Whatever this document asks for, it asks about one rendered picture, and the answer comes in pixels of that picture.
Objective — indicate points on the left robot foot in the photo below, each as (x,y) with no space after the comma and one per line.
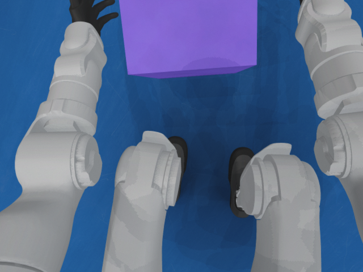
(182,152)

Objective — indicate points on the robot right forearm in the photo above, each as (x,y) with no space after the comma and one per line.
(333,48)

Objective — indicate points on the left robot upper arm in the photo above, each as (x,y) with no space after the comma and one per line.
(54,169)

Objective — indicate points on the right robot upper arm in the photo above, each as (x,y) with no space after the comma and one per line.
(338,151)

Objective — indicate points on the carton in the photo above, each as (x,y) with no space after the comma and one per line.
(188,38)

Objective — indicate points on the robot left thigh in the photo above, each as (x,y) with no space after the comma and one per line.
(140,203)

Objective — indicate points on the robot left forearm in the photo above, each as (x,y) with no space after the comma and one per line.
(74,89)

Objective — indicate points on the robot left hand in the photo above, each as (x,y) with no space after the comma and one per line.
(82,11)

